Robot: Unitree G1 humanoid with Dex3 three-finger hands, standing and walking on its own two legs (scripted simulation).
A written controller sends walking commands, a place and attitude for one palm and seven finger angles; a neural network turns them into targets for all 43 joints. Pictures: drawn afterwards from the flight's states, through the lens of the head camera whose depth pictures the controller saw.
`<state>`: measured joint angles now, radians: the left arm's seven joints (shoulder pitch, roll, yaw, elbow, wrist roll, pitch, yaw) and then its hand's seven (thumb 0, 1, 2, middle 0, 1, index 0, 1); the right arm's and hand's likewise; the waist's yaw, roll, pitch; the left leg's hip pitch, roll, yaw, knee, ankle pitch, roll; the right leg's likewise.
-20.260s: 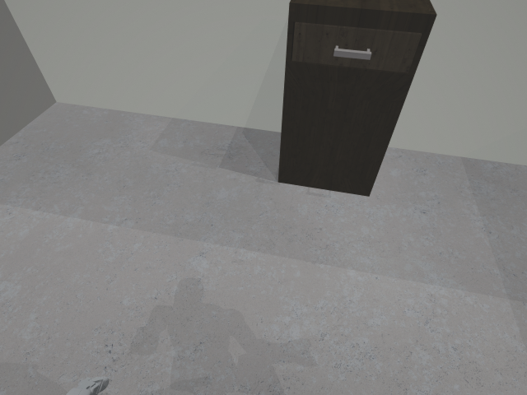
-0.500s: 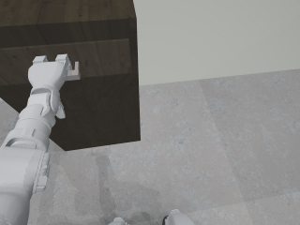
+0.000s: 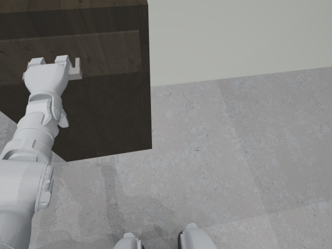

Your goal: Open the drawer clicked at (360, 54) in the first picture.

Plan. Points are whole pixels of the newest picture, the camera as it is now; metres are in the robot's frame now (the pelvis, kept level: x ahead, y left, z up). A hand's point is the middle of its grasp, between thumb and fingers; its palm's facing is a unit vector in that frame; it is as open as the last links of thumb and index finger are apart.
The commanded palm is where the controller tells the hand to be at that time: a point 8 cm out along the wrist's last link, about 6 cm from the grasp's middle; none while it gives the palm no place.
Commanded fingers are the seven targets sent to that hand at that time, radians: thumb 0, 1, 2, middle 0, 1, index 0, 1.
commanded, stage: lower the fingers behind the handle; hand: left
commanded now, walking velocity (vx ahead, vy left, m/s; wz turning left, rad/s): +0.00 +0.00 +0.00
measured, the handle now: (54, 69) +0.57 +0.24 +0.04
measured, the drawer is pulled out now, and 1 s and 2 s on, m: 0.00 0.00 0.10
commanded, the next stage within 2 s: close the thumb around the handle in 0.14 s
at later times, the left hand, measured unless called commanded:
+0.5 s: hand (56, 92) +0.51 +0.24 +0.02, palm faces -0.05 -0.01 -1.00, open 12.0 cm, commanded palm +0.49 +0.23 +0.07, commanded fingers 0.00 0.28 0.64 -0.36 -1.28 -0.36 -1.28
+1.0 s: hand (56, 92) +0.51 +0.24 +0.02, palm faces -0.06 -0.01 -1.00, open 5.7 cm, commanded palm +0.49 +0.23 +0.07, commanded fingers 0.00 0.90 0.90 -0.40 -1.35 -0.40 -1.35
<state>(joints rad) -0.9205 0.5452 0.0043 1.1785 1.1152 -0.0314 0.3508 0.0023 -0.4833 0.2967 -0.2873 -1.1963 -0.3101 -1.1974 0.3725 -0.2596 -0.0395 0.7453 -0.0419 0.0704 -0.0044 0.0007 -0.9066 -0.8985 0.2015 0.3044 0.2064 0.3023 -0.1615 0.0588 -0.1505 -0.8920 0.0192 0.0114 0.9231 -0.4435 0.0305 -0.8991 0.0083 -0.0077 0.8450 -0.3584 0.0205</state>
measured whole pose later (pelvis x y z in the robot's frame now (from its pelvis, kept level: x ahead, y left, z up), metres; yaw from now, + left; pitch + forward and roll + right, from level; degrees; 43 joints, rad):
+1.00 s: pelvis +0.01 +0.00 +0.00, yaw +0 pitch +24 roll -2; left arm -0.90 0.56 0.01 1.15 1.11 -0.07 0.34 0.00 0.72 0.80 -0.35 -1.34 -0.38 -1.34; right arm 0.37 -0.26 -0.04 0.73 -0.04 0.07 -0.01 0.00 -0.91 -0.90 0.20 0.30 0.21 0.30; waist -0.15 0.06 -0.15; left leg -0.88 0.02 0.01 0.92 -0.45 0.03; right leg -0.89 0.01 -0.01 0.84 -0.37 0.02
